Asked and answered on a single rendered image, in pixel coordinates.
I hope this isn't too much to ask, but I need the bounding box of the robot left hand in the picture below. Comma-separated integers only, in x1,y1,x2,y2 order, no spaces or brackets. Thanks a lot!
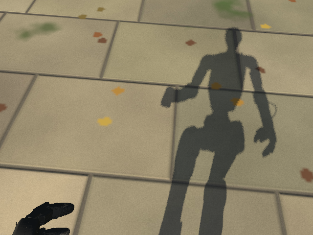
12,202,74,235

